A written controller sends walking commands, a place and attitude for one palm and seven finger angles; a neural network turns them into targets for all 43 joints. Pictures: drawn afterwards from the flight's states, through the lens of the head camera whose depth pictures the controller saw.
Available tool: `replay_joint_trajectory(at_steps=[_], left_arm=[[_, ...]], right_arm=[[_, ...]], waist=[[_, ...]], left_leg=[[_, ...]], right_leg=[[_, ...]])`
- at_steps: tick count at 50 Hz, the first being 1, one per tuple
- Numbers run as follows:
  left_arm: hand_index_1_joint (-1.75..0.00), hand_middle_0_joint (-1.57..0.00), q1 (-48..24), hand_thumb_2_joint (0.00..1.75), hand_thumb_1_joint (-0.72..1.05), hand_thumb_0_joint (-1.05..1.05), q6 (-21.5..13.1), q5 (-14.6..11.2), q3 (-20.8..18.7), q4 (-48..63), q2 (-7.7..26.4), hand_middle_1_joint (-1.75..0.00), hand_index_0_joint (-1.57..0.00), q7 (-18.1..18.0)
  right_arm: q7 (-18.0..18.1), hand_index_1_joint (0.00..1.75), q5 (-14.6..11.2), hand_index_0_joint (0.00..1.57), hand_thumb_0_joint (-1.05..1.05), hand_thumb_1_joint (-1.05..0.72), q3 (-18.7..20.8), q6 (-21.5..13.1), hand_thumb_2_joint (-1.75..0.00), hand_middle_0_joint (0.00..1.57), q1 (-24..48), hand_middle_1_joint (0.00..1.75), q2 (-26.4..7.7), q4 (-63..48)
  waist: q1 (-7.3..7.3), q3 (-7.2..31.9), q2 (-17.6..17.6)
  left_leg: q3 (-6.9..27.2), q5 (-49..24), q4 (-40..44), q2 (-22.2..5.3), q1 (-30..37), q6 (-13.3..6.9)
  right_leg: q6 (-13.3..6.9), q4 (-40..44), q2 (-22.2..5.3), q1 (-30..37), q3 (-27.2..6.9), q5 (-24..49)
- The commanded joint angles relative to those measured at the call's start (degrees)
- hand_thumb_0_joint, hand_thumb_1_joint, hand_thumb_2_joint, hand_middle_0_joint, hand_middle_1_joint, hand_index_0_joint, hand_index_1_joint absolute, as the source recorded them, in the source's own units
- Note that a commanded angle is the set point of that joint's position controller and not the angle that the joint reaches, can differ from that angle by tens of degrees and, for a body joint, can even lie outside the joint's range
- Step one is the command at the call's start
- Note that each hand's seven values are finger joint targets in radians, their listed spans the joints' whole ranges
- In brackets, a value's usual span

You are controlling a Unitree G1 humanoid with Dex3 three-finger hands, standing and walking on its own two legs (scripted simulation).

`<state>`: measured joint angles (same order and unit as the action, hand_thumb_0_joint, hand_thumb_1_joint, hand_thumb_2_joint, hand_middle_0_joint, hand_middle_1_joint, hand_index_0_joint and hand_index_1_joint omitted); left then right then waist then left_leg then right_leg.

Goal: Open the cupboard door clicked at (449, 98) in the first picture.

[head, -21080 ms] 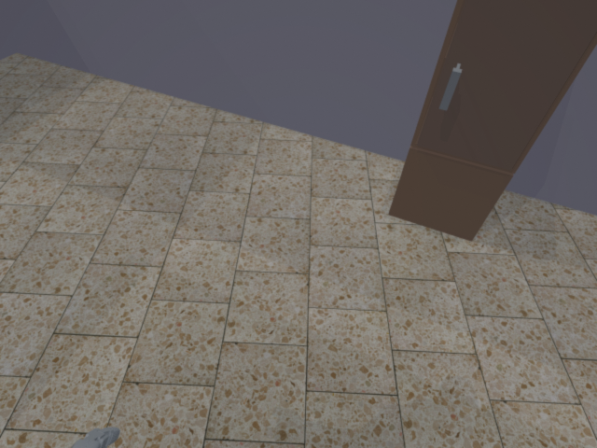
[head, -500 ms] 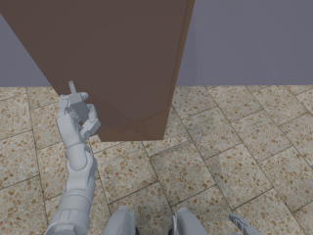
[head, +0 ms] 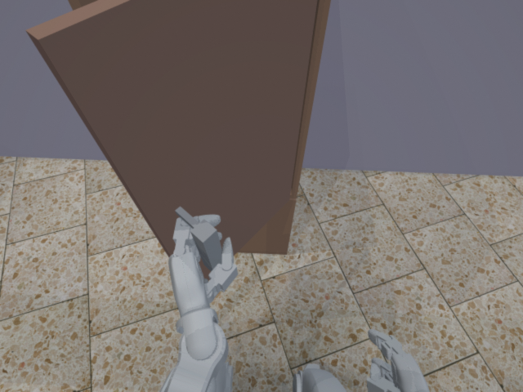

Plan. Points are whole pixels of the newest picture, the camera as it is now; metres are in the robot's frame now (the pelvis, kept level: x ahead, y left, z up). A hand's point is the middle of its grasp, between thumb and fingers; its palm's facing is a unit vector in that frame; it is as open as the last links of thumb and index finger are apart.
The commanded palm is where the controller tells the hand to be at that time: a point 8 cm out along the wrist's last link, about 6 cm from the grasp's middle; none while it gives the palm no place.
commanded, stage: open thumb and fingers to let go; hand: left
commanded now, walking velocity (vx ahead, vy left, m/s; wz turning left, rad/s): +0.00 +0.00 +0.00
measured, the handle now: (199, 240) +0.34 +0.11 +0.01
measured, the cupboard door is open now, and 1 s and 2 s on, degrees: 51 51 53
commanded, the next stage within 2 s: slide the hand sideways off the handle in 0.86 s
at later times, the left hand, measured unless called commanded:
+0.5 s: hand (227, 261) +0.31 +0.07 +0.02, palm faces +0.37 -0.93 -0.01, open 11.4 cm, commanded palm +0.26 +0.12 +0.01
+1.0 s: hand (226, 263) +0.31 +0.07 +0.02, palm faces +0.29 -0.96 -0.01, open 15.1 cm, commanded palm +0.26 +0.12 +0.01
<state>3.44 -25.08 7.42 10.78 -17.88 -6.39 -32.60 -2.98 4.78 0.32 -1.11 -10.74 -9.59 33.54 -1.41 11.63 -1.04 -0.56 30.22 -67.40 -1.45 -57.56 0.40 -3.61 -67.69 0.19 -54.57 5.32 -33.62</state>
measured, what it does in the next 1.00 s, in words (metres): stands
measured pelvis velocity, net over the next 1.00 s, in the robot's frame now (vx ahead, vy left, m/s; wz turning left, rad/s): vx -0.02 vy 0.01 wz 0.01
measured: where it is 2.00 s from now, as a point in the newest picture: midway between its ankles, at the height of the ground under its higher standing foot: outside the picture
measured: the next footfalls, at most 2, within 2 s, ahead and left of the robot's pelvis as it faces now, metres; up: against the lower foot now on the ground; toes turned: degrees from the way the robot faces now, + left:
none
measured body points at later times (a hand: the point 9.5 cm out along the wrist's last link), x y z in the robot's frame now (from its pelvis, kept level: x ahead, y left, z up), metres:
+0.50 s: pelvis -0.02 -0.02 -0.01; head +0.07 -0.03 +0.43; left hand +0.28 +0.11 +0.02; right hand +0.14 -0.24 -0.13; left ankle +0.02 +0.12 -0.64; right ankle -0.01 -0.08 -0.64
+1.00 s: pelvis -0.02 +0.01 -0.01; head +0.06 +0.00 +0.43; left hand +0.28 +0.12 +0.02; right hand +0.15 -0.21 -0.12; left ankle +0.02 +0.12 -0.64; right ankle -0.01 -0.08 -0.64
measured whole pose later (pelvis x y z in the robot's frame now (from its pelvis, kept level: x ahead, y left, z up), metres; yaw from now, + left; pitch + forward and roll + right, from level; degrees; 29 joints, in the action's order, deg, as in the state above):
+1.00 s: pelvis -0.02 +0.01 -0.01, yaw +0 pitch +20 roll +0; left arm -5.3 -28.1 7.1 9.3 -25.8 -5.7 -31.9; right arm -1.7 4.9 -0.3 -1.5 -9.3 -9.8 34.7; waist -1.3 10.3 -1.2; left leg -0.5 28.8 -69.5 -0.8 -60.2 -0.2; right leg -3.2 -70.1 -0.5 -57.1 5.4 -32.6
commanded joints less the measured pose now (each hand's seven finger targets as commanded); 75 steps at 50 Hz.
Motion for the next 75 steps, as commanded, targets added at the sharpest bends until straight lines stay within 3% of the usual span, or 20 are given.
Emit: replay_joint_trajectory(at_steps=[1, 2, 7, 14, 22, 28, 31, 42, 48, 49, 50, 51, 53, 55, 58, 60, 62, 66, 69, 75], left_arm=[[-1.35, -0.4, -9.2, 0.9, 0.9, 0.0, -3.5, 2.3, 1.5, 10.6, -3.3, -1.35, -0.4, -1.6], [-1.35, -0.4, -15.8, 0.9, 0.9, 0.0, -4.0, 2.0, -0.5, 9.9, -1.5, -1.35, -0.4, -2.4], [-1.31, -0.38, -13.4, 0.75, 0.55, 0.0, -4.8, 1.1, -1.4, 8.4, -1.6, -1.31, -0.38, -1.7], [-1.26, -0.34, -15.3, 0.54, 0.06, 0.0, -5.4, -1.1, -2.9, 8.0, 0.1, -1.26, -0.34, 0.2], [-1.2, -0.3, -16.7, 0.3, -0.5, 0.0, -6.7, -2.5, -4.9, 5.4, 1.8, -1.2, -0.3, 0.9], [-1.0, -0.27, -18.8, 0.3, -0.5, 0.0, -6.9, -1.9, -3.7, 5.0, 0.5, -1.0, -0.27, 0.1], [-0.85, -0.24, -17.5, 0.3, -0.5, 0.0, -6.7, -1.5, -4.9, 3.8, 1.3, -0.85, -0.24, -0.5], [-0.3, -0.15, -19.9, 0.3, -0.5, 0.0, -6.3, -0.6, -3.9, 3.6, -0.6, -0.3, -0.15, -2.1], [-0.3, -0.15, -22.3, 0.3, -0.5, 0.0, -5.4, -1.0, -3.1, 2.3, -2.4, -0.3, -0.15, -2.8], [-0.3, -0.15, -20.5, 0.3, -0.5, 0.0, -7.2, 6.1, 8.8, 2.6, 4.1, -0.3, -0.15, 9.1], [-0.3, -0.15, -24.3, 0.3, -0.5, 0.0, -9.6, 4.0, 3.5, 6.2, 8.6, -0.3, -0.15, 15.1], [-0.3, -0.15, -24.2, 0.3, -0.5, 0.0, -10.7, 2.8, 4.2, 8.6, 9.5, -0.3, -0.15, 20.2], [-0.3, -0.15, -22.0, 0.3, -0.5, 0.0, -10.4, -2.9, 5.8, 8.6, 7.4, -0.3, -0.15, 28.8], [-0.3, -0.15, -18.3, 0.3, -0.5, 0.0, -8.2, -10.3, 5.4, 8.5, 3.6, -0.3, -0.15, 32.3], [-0.3, -0.15, -14.6, 0.3, -0.5, 0.0, -5.1, -13.9, 3.5, 9.4, 2.2, -0.3, -0.15, 31.0], [-0.3, -0.15, -12.3, 0.3, -0.5, 0.0, -4.9, -12.1, 3.0, 12.1, 3.3, -0.3, -0.15, 28.4], [-0.3, -0.15, -8.0, 0.3, -0.5, 0.0, -5.6, -9.0, 3.1, 15.1, 4.7, -0.3, -0.15, 26.4], [-0.3, -0.15, -0.9, 0.3, -0.5, 0.0, -5.9, -5.6, 2.7, 17.6, 7.2, -0.3, -0.15, 25.0], [-0.3, -0.15, -0.1, 0.3, -0.5, 0.0, -5.8, -5.7, 3.2, 20.2, 7.1, -0.3, -0.15, 25.2], [-0.3, -0.15, 4.0, 0.3, -0.5, 0.0, -6.2, -7.4, 1.9, 26.3, 8.2, -0.3, -0.15, 25.5]], right_arm=[[1.2, 0.3, -0.1, 0.2, 0.0, -0.9, 1.6, -4.0, -0.9, 0.2, 2.1, 0.3, -5.2, -6.6], [1.5, 0.3, 0.0, 0.2, 0.0, -0.9, 1.7, -4.0, -0.9, 0.2, 2.2, 0.3, -5.5, -5.5], [1.9, 0.3, 0.0, 0.2, 0.0, -0.9, 2.0, -4.3, -0.9, 0.2, 1.9, 0.3, -5.1, -5.6], [2.2, 0.3, -0.3, 0.2, 0.0, -0.9, 2.1, -3.8, -0.9, 0.2, 1.9, 0.3, -5.4, -5.6], [2.4, 0.3, -0.5, 0.2, 0.0, -0.9, 2.4, -3.6, -0.9, 0.2, 1.9, 0.3, -5.9, -5.2], [2.3, 0.3, -0.5, 0.2, 0.0, -0.9, 2.5, -3.3, -0.9, 0.2, 1.7, 0.3, -6.2, -5.0], [2.4, 0.3, -0.3, 0.2, 0.0, -0.9, 2.6, -3.3, -0.9, 0.2, 1.2, 0.3, -6.3, -5.2], [2.0, 0.3, 0.1, 0.2, 0.0, -0.9, 2.1, -2.9, -0.9, 0.2, 2.0, 0.3, -6.2, -5.7], [1.8, 0.3, 0.0, 0.2, 0.0, -0.9, 1.8, -2.9, -0.9, 0.2, 2.8, 0.3, -6.3, -5.8], [1.6, 0.3, -0.2, 0.2, 0.0, -0.9, 2.0, -2.1, -0.9, 0.2, -0.7, 0.3, -8.7, -5.1], [1.8, 0.3, -0.6, 0.2, 0.0, -0.9, 2.5, -1.7, -0.9, 0.2, -0.8, 0.3, -8.2, -6.2], [2.0, 0.3, -1.0, 0.2, 0.0, -0.9, 2.6, -1.4, -0.9, 0.2, -0.5, 0.3, -8.7, -7.1], [2.3, 0.3, -2.6, 0.2, 0.0, -0.9, 2.4, -1.5, -0.9, 0.2, -0.3, 0.3, -8.6, -8.7], [2.6, 0.3, -4.2, 0.2, 0.0, -0.9, 2.0, -1.7, -0.9, 0.2, 0.9, 0.3, -8.7, -10.5], [2.4, 0.3, -4.9, 0.2, 0.0, -0.9, 2.2, -1.8, -0.9, 0.2, 0.4, 0.3, -9.4, -11.5], [1.9, 0.3, -4.5, 0.2, 0.0, -0.9, 2.5, -1.6, -0.9, 0.2, -0.1, 0.3, -9.5, -12.2], [1.1, 0.3, -4.0, 0.2, 0.0, -0.9, 2.7, -1.5, -0.9, 0.2, -0.1, 0.3, -9.3, -13.2], [0.4, 0.3, -3.5, 0.2, 0.0, -0.9, 2.7, -0.6, -0.9, 0.2, -0.2, 0.3, -9.3, -14.6], [0.6, 0.3, -3.7, 0.2, 0.0, -0.9, 2.4, -0.3, -0.9, 0.2, 0.8, 0.3, -8.9, -15.4], [1.6, 0.3, -3.9, 0.2, 0.0, -0.9, 2.0, -0.7, -0.9, 0.2, 0.8, 0.3, -8.5, -16.2]], waist=[[-1.02, 13.9, 5.1], [-1.86, 13.7, 4.9], [-0.77, 18.0, 5.4], [-0.99, 17.1, 6.8], [-0.83, 16.3, 8.0], [-1.13, 16.4, 5.9], [-0.6, 16.6, 7.8], [-0.17, 17.0, 3.4], [-0.88, 15.1, 4.6], [-5.67, 13.3, 6.4], [-3.89, 16.1, 4.2], [-3.46, 19.0, 1.5], [-3.38, 18.4, 1.0], [-2.42, 15.2, 1.4], [-1.24, 15.3, 2.5], [-0.92, 16.6, 4.1], [0.34, 18.3, 1.8], [0.59, 16.1, 4.7], [0.23, 13.8, 2.9], [0.37, 15.4, 1.7]], left_leg=[[1.7, -15.1, 5.0, 2.2, 9.5, -0.6], [1.6, -13.8, 4.1, 2.3, 8.8, -0.7], [1.1, -13.4, 3.2, 2.7, 7.5, -0.6], [1.2, -11.1, 2.6, 2.9, 4.1, -0.5], [1.2, -10.0, 2.4, 2.9, 2.8, -0.6], [0.9, -9.9, 3.3, 2.8, 5.1, -0.9], [1.3, -10.9, 3.7, 2.7, 5.3, -1.0], [1.2, -12.1, 5.2, 2.5, 9.2, -1.0], [1.7, -9.9, 5.6, 2.5, 9.2, -0.9], [1.4, -9.2, 3.6, 2.2, 8.9, -1.8], [1.5, -10.2, 2.7, 2.4, 8.3, -2.0], [1.5, -11.0, 2.5, 2.4, 10.0, -2.1], [2.0, -10.5, 3.0, 2.4, 11.9, -2.1], [2.4, -8.6, 4.7, 2.4, 12.5, -1.8], [3.9, -10.0, 6.2, 2.0, 14.0, -1.5], [4.1, -11.9, 5.7, 1.8, 13.8, -1.6], [4.2, -15.1, 5.4, 1.7, 15.1, -1.2], [3.9, -14.1, 4.8, 1.7, 11.5, -1.3], [3.5, -10.2, 4.9, 1.9, 10.7, -1.3], [3.8, -12.2, 4.2, 1.9, 12.0, -1.2]], right_leg=[[2.4, 10.5, -0.3, 10.2, -4.4, 24.5], [2.7, 10.7, -0.6, 8.9, -5.2, 23.2], [3.6, 11.1, -1.9, 13.1, -7.7, 26.3], [4.6, 13.1, -3.6, 16.0, -11.5, 26.0], [4.6, 13.5, -3.8, 15.4, -12.0, 22.6], [3.8, 12.8, -2.7, 12.4, -9.7, 19.5], [3.5, 12.3, -2.1, 12.8, -8.6, 19.9], [2.3, 10.1, -0.3, 8.9, -4.6, 17.7], [2.1, 10.3, 0.1, 6.6, -3.5, 13.7], [2.4, 9.7, -0.5, 5.3, -5.4, 16.9], [1.8, 8.9, -0.9, 7.1, -6.0, 19.2], [1.5, 7.7, -0.8, 7.0, -6.2, 20.0], [1.4, 8.6, -0.6, 6.2, -5.9, 18.6], [1.4, 10.1, 0.0, 5.0, -4.9, 14.2], [1.3, 8.7, 0.4, 3.4, -2.5, 13.0], [1.4, 7.3, 0.4, 3.4, -2.2, 14.4], [1.0, 5.4, 0.2, 2.5, -1.9, 16.0], [0.9, 5.0, 0.3, 3.4, -2.5, 15.8], [1.0, 5.8, 0.3, 2.4, -2.8, 12.8], [1.1, 5.1, 0.6, 2.7, -2.6, 14.4]])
